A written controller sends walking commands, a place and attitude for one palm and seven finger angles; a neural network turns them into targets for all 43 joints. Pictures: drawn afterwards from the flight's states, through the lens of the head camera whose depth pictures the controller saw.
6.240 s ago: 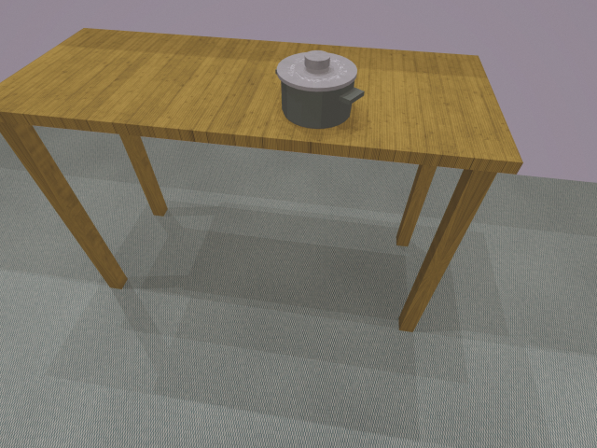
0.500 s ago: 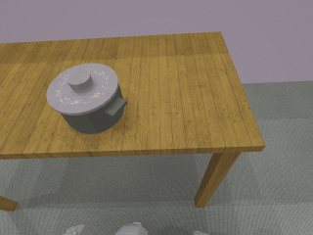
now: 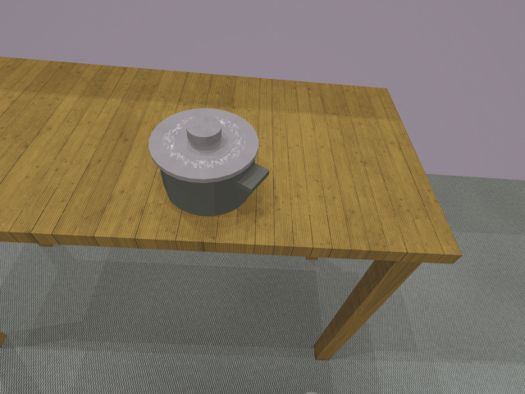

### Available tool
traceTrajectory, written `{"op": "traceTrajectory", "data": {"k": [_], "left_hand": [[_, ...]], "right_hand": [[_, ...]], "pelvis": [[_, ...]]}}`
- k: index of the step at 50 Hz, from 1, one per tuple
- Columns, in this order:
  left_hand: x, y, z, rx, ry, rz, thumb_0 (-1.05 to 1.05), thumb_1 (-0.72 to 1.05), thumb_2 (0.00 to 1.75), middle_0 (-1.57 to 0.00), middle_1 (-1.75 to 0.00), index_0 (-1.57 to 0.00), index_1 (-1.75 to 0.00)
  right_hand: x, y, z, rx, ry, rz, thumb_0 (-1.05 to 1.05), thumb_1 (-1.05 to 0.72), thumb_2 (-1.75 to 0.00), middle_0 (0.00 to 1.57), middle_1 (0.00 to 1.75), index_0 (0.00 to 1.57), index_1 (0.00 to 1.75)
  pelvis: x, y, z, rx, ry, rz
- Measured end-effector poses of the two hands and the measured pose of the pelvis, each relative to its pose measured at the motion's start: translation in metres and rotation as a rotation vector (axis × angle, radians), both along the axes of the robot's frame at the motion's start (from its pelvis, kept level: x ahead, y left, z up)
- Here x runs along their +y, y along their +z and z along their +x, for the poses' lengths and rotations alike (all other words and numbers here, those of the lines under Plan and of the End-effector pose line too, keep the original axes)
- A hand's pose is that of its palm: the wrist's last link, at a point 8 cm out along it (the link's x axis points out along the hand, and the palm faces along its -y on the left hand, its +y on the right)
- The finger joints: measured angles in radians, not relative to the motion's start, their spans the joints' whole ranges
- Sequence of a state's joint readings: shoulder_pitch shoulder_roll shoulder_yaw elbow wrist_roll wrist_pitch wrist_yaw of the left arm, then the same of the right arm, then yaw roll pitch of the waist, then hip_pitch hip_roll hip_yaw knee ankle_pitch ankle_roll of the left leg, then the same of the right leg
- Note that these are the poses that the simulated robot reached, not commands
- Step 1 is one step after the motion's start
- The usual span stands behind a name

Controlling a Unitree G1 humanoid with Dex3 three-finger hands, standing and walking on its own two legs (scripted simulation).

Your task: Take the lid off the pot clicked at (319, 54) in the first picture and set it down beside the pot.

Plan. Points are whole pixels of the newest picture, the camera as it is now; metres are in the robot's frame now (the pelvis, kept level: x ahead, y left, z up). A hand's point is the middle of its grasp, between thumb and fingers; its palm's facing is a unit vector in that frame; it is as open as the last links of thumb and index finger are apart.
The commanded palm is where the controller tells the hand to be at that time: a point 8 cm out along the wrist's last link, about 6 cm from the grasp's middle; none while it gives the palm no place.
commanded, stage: come to a stop and stand still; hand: left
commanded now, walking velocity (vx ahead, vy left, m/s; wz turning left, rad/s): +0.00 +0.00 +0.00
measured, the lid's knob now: (204, 130) +0.46 +0.14 +0.16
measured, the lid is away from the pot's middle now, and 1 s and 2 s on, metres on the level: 0.00 0.00 0.00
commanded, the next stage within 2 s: look again from close up in 0.82 s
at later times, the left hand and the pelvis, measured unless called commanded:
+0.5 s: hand out of the picture +0.04 +0.21 -0.17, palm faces +0.01 -0.98 -0.19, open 7.2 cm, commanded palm none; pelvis +0.00 +0.03 +0.00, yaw -1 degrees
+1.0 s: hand out of the picture -0.02 +0.21 -0.18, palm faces +0.01 -0.99 -0.17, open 7.3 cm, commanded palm none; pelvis -0.01 +0.05 +0.00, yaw -1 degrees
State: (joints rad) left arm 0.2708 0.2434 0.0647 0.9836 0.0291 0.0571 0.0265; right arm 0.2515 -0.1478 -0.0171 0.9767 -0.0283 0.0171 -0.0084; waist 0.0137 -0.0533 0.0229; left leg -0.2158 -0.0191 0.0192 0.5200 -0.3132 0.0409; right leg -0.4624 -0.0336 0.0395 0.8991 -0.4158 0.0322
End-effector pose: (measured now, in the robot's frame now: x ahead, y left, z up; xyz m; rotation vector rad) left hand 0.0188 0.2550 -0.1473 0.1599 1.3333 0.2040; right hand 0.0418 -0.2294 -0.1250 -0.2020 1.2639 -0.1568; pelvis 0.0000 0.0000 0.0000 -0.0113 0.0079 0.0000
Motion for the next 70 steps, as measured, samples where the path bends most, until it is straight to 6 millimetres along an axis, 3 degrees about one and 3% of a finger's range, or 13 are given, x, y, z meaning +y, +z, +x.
{"op": "traceTrajectory", "data": {"k": [5,11,16,26,37,45,54,63,70], "left_hand": [[0.007,0.009,0.014,-0.042,-0.016,-0.002,0.01,0.91,0.90,-0.20,-0.30,-0.20,-0.30],[0.002,0.012,0.028,-0.071,-0.048,0.005,0.01,0.91,0.90,-0.20,-0.30,-0.20,-0.30],[-0.006,0.013,0.026,-0.061,-0.071,-0.019,0.01,0.91,0.90,-0.20,-0.30,-0.20,-0.30],[0.004,0.006,0.008,-0.013,-0.049,-0.043,0.01,0.93,0.90,-0.20,-0.30,-0.20,-0.30],[0.007,0.005,-0.029,0.079,-0.018,-0.056,0.01,0.92,0.90,-0.20,-0.30,-0.20,-0.30],[0.003,0.002,-0.042,0.106,-0.010,-0.074,0.01,0.91,0.90,-0.20,-0.30,-0.20,-0.30],[0.006,-0.001,-0.042,0.076,-0.027,-0.060,0.01,0.91,0.90,-0.20,-0.30,-0.20,-0.30],[0.010,0.000,-0.029,0.033,-0.035,-0.040,0.01,0.91,0.90,-0.20,-0.30,-0.20,-0.30],[0.008,-0.001,-0.018,0.017,-0.044,-0.049,0.01,0.91,0.90,-0.20,-0.30,-0.20,-0.30]], "right_hand": [[0.016,-0.003,-0.018,0.037,-0.020,0.012,0.01,-0.94,-0.90,0.20,0.30,0.20,0.30],[0.028,-0.021,-0.041,0.086,-0.057,0.054,0.00,-0.93,-0.90,0.20,0.30,0.20,0.30],[0.039,-0.021,-0.058,0.122,-0.088,0.075,0.00,-0.92,-0.90,0.20,0.30,0.20,0.30],[0.054,-0.014,-0.075,0.158,-0.096,0.063,0.00,-0.91,-0.90,0.20,0.30,0.20,0.30],[0.062,-0.016,-0.068,0.140,-0.085,0.059,0.00,-0.91,-0.90,0.20,0.30,0.20,0.30],[0.064,-0.016,-0.063,0.126,-0.081,0.054,0.00,-0.91,-0.90,0.20,0.30,0.20,0.30],[0.059,-0.021,-0.053,0.083,-0.042,0.050,0.01,-0.91,-0.90,0.20,0.30,0.20,0.30],[0.050,-0.020,-0.031,0.013,-0.035,0.035,0.01,-0.93,-0.90,0.20,0.30,0.20,0.30],[0.047,-0.015,-0.029,0.018,-0.032,0.024,0.01,-0.93,-0.90,0.20,0.30,0.20,0.30]], "pelvis": [[0.013,0.005,-0.001,0.005,-0.004,0.008],[0.020,-0.001,-0.003,0.010,-0.018,0.029],[0.026,0.003,-0.003,0.005,-0.022,0.012],[0.036,0.005,-0.004,-0.008,-0.025,0.003],[0.046,0.005,-0.003,-0.013,-0.025,0.005],[0.049,0.005,-0.003,-0.018,-0.029,0.003],[0.052,-0.002,-0.007,-0.008,-0.013,-0.003],[0.050,-0.003,-0.003,-0.024,-0.022,-0.001],[0.047,-0.002,-0.003,-0.026,-0.024,0.000]]}}
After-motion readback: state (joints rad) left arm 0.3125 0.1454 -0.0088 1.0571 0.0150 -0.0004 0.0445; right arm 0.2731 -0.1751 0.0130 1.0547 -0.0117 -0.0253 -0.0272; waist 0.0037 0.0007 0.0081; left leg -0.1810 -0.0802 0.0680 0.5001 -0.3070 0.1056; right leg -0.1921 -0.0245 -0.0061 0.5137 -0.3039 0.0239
